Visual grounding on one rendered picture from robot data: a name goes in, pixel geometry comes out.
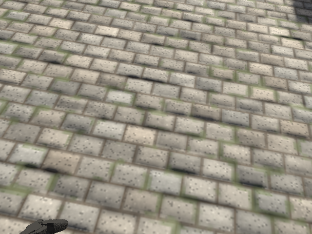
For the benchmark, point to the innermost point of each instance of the left robot hand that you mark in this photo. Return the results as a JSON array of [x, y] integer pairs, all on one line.
[[50, 226]]

